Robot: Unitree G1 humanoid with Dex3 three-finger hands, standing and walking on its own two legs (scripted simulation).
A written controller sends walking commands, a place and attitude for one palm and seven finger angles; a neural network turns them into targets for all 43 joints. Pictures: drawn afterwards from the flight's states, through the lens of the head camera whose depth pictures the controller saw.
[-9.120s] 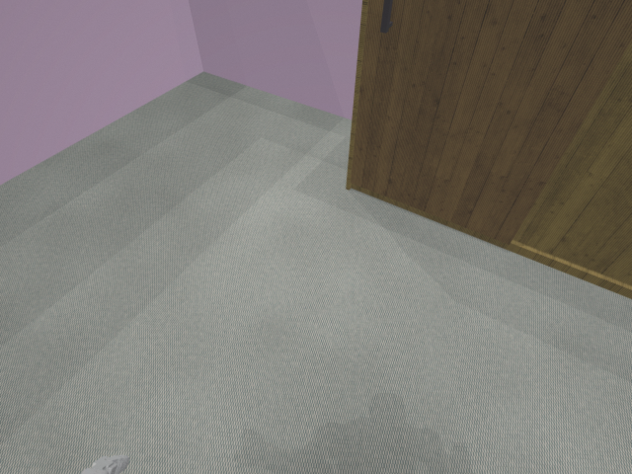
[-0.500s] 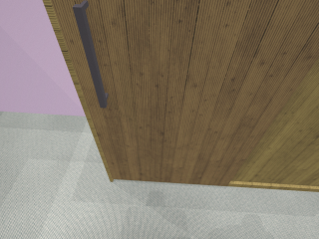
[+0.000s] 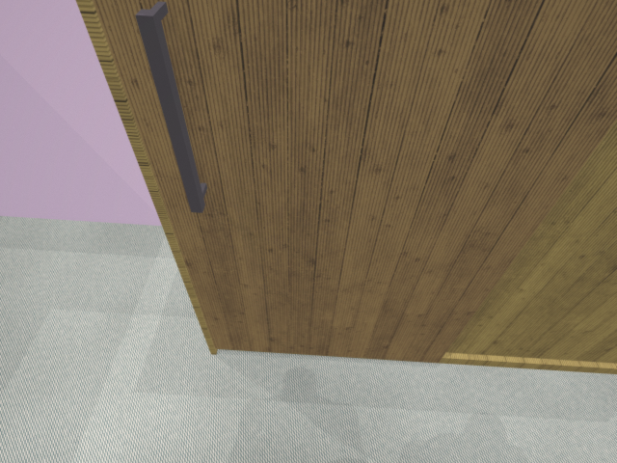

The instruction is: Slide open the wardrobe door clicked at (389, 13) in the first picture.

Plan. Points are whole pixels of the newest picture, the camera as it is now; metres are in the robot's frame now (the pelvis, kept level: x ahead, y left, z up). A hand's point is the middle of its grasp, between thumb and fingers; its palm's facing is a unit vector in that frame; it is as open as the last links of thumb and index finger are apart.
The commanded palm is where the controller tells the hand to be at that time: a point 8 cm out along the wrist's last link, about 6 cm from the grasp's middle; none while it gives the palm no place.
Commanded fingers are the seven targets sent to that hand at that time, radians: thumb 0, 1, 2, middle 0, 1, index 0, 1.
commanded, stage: shuffle to correct the standing spot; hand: left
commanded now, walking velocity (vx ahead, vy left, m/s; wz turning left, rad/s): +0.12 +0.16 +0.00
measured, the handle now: (182, 124) +0.54 +0.24 +0.15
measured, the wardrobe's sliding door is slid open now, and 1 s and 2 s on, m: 0.00 0.00 0.00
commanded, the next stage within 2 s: come to a stop and stand still in 0.46 s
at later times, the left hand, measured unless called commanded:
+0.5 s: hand out of the picture +0.08 +0.23 -0.18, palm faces +0.10 -0.97 -0.22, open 7.3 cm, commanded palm none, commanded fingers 0.00 0.90 0.90 -0.20 -0.30 -0.20 -0.30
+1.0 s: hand out of the picture +0.10 +0.29 -0.18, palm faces +0.04 -0.98 -0.21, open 7.4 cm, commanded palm none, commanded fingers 0.00 0.90 0.90 -0.20 -0.30 -0.20 -0.30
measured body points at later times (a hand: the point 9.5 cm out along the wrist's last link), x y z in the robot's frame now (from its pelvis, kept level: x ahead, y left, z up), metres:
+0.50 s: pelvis +0.05 +0.05 -0.01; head +0.07 +0.04 +0.44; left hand +0.07 +0.28 -0.16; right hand +0.01 -0.15 -0.17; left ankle +0.01 +0.12 -0.72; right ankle +0.06 -0.06 -0.74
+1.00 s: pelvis +0.08 +0.10 -0.01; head +0.11 +0.10 +0.44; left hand +0.10 +0.34 -0.16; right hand +0.13 -0.13 -0.16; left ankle +0.13 +0.24 -0.74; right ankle +0.07 +0.02 -0.74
